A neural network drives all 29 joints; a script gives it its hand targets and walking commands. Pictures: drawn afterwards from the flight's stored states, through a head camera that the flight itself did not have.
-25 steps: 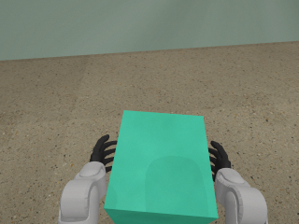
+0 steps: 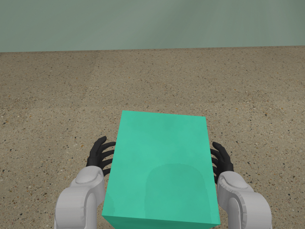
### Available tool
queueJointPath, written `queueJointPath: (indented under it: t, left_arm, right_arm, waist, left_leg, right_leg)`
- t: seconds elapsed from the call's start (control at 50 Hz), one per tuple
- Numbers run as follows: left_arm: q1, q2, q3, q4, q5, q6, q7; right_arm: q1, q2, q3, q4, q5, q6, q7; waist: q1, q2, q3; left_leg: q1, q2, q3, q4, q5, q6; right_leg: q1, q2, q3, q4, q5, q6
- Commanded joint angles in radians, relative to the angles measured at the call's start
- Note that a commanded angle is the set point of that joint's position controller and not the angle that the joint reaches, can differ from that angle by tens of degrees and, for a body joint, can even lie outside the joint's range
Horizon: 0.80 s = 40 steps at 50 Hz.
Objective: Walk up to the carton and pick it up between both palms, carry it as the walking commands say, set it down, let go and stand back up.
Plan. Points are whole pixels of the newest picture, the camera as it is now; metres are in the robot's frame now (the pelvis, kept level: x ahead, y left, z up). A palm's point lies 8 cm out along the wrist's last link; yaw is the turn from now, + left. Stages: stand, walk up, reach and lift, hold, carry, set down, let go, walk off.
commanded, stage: carry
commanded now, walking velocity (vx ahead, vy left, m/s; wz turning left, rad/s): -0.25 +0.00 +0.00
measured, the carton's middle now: (158, 177) +0.27 +0.02 +0.03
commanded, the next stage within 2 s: none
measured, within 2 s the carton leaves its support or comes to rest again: neither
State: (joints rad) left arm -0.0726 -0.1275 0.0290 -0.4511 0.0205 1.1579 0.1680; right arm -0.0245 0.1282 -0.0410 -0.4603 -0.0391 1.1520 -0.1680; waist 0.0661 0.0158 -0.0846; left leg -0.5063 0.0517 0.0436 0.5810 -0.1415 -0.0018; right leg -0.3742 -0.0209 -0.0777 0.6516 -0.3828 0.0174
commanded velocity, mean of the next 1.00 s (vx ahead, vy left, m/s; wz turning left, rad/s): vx -0.06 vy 0.00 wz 0.00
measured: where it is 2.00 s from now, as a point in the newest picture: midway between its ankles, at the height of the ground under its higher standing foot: outside the picture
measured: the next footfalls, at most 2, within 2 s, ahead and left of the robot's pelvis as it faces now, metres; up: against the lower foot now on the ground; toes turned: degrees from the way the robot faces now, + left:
left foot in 0.32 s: -0.12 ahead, +0.13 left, +0.00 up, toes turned +4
right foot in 0.60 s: -0.19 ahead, -0.11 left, +0.00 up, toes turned +12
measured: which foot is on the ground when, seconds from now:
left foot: down 0.00-0.02, up 0.04-0.30, down 0.32-1.00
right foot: down 0.00-0.36, up 0.38-0.58, down 0.60-1.00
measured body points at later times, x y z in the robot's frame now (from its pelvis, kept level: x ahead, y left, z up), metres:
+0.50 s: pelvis -0.18 +0.01 +0.01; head -0.19 +0.03 +0.46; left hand +0.06 +0.17 +0.08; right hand +0.07 -0.12 +0.08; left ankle -0.16 +0.12 -0.72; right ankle -0.13 -0.12 -0.68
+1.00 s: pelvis -0.27 +0.00 +0.00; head -0.29 +0.01 +0.45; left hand -0.01 +0.14 +0.08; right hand -0.02 -0.15 +0.07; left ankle -0.16 +0.12 -0.72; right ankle -0.20 -0.12 -0.72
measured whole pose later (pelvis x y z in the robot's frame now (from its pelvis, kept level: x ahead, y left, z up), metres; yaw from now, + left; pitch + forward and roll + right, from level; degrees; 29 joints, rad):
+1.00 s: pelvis -0.27 +0.00 +0.00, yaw +0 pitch +2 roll +0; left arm -0.06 -0.13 0.01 -0.33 0.05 1.14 0.16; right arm -0.02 0.13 -0.08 -0.35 -0.02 1.15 -0.17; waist 0.00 -0.01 -0.10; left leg -0.46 0.04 0.06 0.53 -0.15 0.00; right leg -0.43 -0.04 -0.07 0.60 -0.27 -0.01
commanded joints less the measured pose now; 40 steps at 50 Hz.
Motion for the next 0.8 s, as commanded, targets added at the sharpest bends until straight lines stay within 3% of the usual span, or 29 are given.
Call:
queueJointPath:
  t: [0.0,0.02,0.04,0.08,0.1,0.14,0.22,0.26,0.28,0.3,0.32,0.34,0.36,0.38,0.4,0.44,0.46,0.52,0.56,0.58,0.6,0.62,0.64,0.7,0.72,0.78]
  left_arm:
    - [-0.367,-0.855,-0.607,-0.068,-0.301,-0.011,-0.161]
    - [-0.363,-0.881,-0.599,-0.045,-0.291,-0.018,-0.163]
    - [-0.384,-0.904,-0.593,-0.082,-0.290,-0.024,-0.170]
    - [-0.431,-0.946,-0.594,-0.124,-0.285,-0.051,-0.175]
    - [-0.424,-0.949,-0.581,-0.121,-0.274,-0.059,-0.171]
    - [-0.388,-0.922,-0.551,-0.121,-0.250,-0.067,-0.161]
    - [-0.308,-0.865,-0.525,-0.093,-0.205,-0.060,-0.138]
    - [-0.295,-0.858,-0.528,-0.083,-0.199,-0.055,-0.131]
    - [-0.300,-0.852,-0.536,-0.084,-0.202,-0.051,-0.128]
    - [-0.314,-0.854,-0.542,-0.078,-0.206,-0.049,-0.129]
    - [-0.320,-0.847,-0.546,-0.066,-0.205,-0.047,-0.128]
    - [-0.403,-0.866,-0.598,-0.142,-0.233,-0.054,-0.137]
    - [-0.491,-0.915,-0.634,-0.189,-0.253,-0.060,-0.142]
    - [-0.506,-0.935,-0.645,-0.179,-0.269,-0.061,-0.147]
    - [-0.514,-0.957,-0.657,-0.180,-0.285,-0.068,-0.151]
    - [-0.515,-0.951,-0.672,-0.177,-0.312,-0.066,-0.158]
    - [-0.484,-0.934,-0.676,-0.161,-0.314,-0.059,-0.158]
    - [-0.430,-0.879,-0.675,-0.132,-0.316,-0.033,-0.152]
    - [-0.397,-0.858,-0.662,-0.106,-0.312,-0.021,-0.151]
    - [-0.383,-0.850,-0.643,-0.083,-0.306,-0.015,-0.151]
    - [-0.377,-0.838,-0.625,-0.073,-0.300,-0.012,-0.153]
    - [-0.386,-0.854,-0.609,-0.047,-0.286,-0.020,-0.156]
    - [-0.382,-0.873,-0.590,-0.041,-0.275,-0.022,-0.157]
    - [-0.398,-0.895,-0.566,-0.053,-0.249,-0.034,-0.153]
    - [-0.387,-0.887,-0.555,-0.048,-0.236,-0.035,-0.148]
    - [-0.380,-0.864,-0.537,-0.035,-0.212,-0.034,-0.136]
  right_arm:
    - [-0.383,0.822,0.593,-0.112,0.235,-0.014,0.124]
    - [-0.436,0.825,0.620,-0.148,0.247,-0.008,0.129]
    - [-0.500,0.875,0.651,-0.164,0.272,-0.015,0.135]
    - [-0.572,0.945,0.700,-0.189,0.325,-0.035,0.154]
    - [-0.574,0.954,0.713,-0.194,0.340,-0.038,0.160]
    - [-0.593,0.945,0.732,-0.219,0.365,-0.039,0.161]
    - [-0.534,0.896,0.720,-0.186,0.366,-0.020,0.160]
    - [-0.506,0.880,0.700,-0.159,0.363,-0.016,0.163]
    - [-0.476,0.872,0.680,-0.130,0.352,-0.013,0.164]
    - [-0.477,0.879,0.671,-0.107,0.342,-0.014,0.166]
    - [-0.473,0.869,0.654,-0.084,0.330,-0.014,0.168]
    - [-0.468,0.883,0.637,-0.096,0.329,-0.034,0.176]
    - [-0.499,0.922,0.637,-0.124,0.332,-0.046,0.182]
    - [-0.497,0.930,0.628,-0.127,0.319,-0.049,0.181]
    - [-0.505,0.934,0.630,-0.143,0.312,-0.056,0.181]
    - [-0.512,0.898,0.610,-0.177,0.294,-0.067,0.167]
    - [-0.482,0.871,0.600,-0.175,0.281,-0.065,0.161]
    - [-0.413,0.811,0.574,-0.144,0.246,-0.047,0.138]
    - [-0.370,0.789,0.567,-0.103,0.235,-0.031,0.129]
    - [-0.367,0.783,0.569,-0.086,0.232,-0.025,0.125]
    - [-0.366,0.797,0.572,-0.073,0.233,-0.020,0.121]
    - [-0.413,0.810,0.604,-0.105,0.237,-0.015,0.126]
    - [-0.470,0.827,0.629,-0.130,0.261,-0.013,0.132]
    - [-0.541,0.881,0.666,-0.138,0.309,-0.012,0.154]
    - [-0.560,0.883,0.676,-0.153,0.323,-0.012,0.158]
    - [-0.570,0.869,0.669,-0.136,0.335,-0.007,0.164]
  waist:
    - [-0.047,-0.189,-0.335]
    - [-0.053,-0.429,-0.279]
    - [-0.051,-0.334,-0.260]
    - [-0.049,-0.156,-0.267]
    - [-0.051,-0.154,-0.269]
    - [-0.049,-0.181,-0.286]
    - [-0.041,-0.259,-0.330]
    - [-0.044,-0.246,-0.363]
    - [-0.053,-0.199,-0.380]
    - [-0.052,-0.109,-0.365]
    - [-0.053,0.086,-0.349]
    - [-0.067,0.351,-0.243]
    - [-0.061,0.319,-0.209]
    - [-0.053,0.188,-0.220]
    - [-0.053,0.095,-0.224]
    - [-0.056,0.103,-0.227]
    - [-0.059,0.129,-0.242]
    - [-0.067,0.166,-0.270]
    - [-0.050,0.128,-0.293]
    - [-0.050,0.092,-0.307]
    - [-0.055,-0.034,-0.316]
    - [-0.068,-0.220,-0.261]
    - [-0.070,-0.236,-0.250]
    - [-0.064,-0.146,-0.223]
    - [-0.066,-0.150,-0.222]
    - [-0.060,-0.069,-0.188]
  left_leg:
    - [-0.021,0.083,-0.062,0.112,-0.077,-0.011]
    - [-0.125,-0.020,0.058,0.285,-0.439,-0.048]
    - [-0.103,-0.020,-0.011,0.503,-0.442,-0.037]
    - [-0.089,-0.023,-0.035,0.613,-0.298,-0.025]
    - [-0.077,-0.018,-0.034,0.607,-0.249,-0.019]
    - [-0.073,-0.033,-0.009,0.522,-0.260,-0.033]
    - [0.037,-0.053,0.011,0.240,-0.342,-0.027]
    - [0.123,-0.056,0.022,0.044,-0.320,-0.013]
    - [0.205,-0.058,0.050,-0.114,-0.266,-0.012]
    - [0.292,-0.013,-0.015,-0.221,-0.243,-0.005]
    - [0.363,0.151,-0.244,-0.326,-0.336,0.027]
    - [0.274,0.340,-0.445,-0.386,-0.285,0.112]
    - [0.194,0.340,-0.391,-0.370,-0.163,0.145]
    - [0.183,0.284,-0.295,-0.324,-0.138,0.129]
    - [0.171,0.239,-0.220,-0.302,-0.163,0.112]
    - [0.210,0.183,-0.136,-0.263,-0.178,0.089]
    - [0.257,0.170,-0.132,-0.240,-0.123,0.088]
    - [0.303,0.197,-0.167,-0.196,0.069,0.111]
    - [0.250,0.179,-0.141,-0.167,0.064,0.069]
    - [0.201,0.157,-0.132,-0.134,0.070,0.043]
    - [0.148,0.103,-0.087,-0.024,0.047,0.013]
    - [0.096,0.030,-0.024,-0.054,-0.085,-0.026]
    - [0.157,0.027,0.000,-0.009,-0.139,-0.029]
    - [0.232,0.018,-0.006,-0.015,-0.110,-0.009]
    - [0.234,0.018,-0.018,-0.039,-0.128,-0.006]
    - [0.133,0.063,-0.114,-0.175,-0.299,0.005]
  right_leg:
    - [0.277,-0.344,0.390,-0.353,0.289,-0.061]
    - [0.166,-0.498,0.483,-0.320,0.542,-0.190]
    - [0.117,-0.424,0.395,-0.302,0.565,-0.213]
    - [0.093,-0.300,0.221,-0.254,0.481,-0.153]
    - [0.084,-0.259,0.172,-0.238,0.429,-0.137]
    - [0.136,-0.236,0.165,-0.251,0.323,-0.118]
    - [0.176,-0.261,0.222,-0.294,0.302,-0.140]
    - [0.183,-0.264,0.241,-0.288,0.240,-0.132]
    - [0.158,-0.240,0.223,-0.267,0.134,-0.111]
    - [0.065,-0.200,0.202,-0.231,0.016,-0.072]
    - [-0.086,-0.135,0.137,-0.092,-0.016,-0.028]
    - [-0.264,-0.028,-0.021,0.061,-0.130,0.025]
    - [-0.235,-0.024,0.012,0.258,-0.149,0.016]
    - [-0.196,-0.026,0.061,0.362,-0.081,0.005]
    - [-0.175,-0.031,0.068,0.400,-0.018,0.008]
    - [-0.182,-0.033,0.044,0.329,0.007,0.022]
    - [-0.177,-0.028,0.033,0.251,-0.012,0.028]
    - [-0.073,-0.009,-0.010,0.010,-0.053,0.029]
    - [0.091,-0.023,-0.015,-0.231,0.113,0.019]
    - [0.183,-0.079,0.052,-0.266,0.140,0.009]
    - [0.233,-0.215,0.204,-0.324,0.184,0.000]
    - [0.164,-0.291,0.294,-0.303,0.245,-0.049]
    - [0.071,-0.282,0.250,-0.299,0.147,-0.063]
    - [-0.055,-0.196,0.170,-0.323,-0.124,-0.033]
    - [-0.072,-0.174,0.153,-0.319,-0.195,-0.025]
    - [-0.053,-0.114,0.122,-0.251,-0.244,-0.024]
